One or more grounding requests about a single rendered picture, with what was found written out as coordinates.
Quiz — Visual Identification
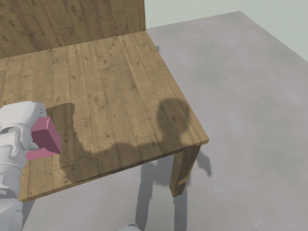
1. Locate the table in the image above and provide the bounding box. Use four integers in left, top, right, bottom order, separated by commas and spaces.
0, 0, 209, 203

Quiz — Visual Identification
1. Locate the left robot forearm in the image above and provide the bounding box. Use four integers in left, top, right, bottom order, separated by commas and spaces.
0, 123, 32, 199

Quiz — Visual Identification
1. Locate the left robot hand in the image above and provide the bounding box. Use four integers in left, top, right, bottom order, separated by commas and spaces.
0, 100, 47, 151

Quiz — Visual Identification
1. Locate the left robot upper arm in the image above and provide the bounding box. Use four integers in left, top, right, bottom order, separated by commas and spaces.
0, 198, 23, 231

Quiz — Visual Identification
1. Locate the sponge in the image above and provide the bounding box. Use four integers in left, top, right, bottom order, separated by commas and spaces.
0, 116, 62, 161

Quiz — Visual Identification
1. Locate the robot left shin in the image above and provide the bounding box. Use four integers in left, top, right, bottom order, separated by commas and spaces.
128, 223, 139, 228

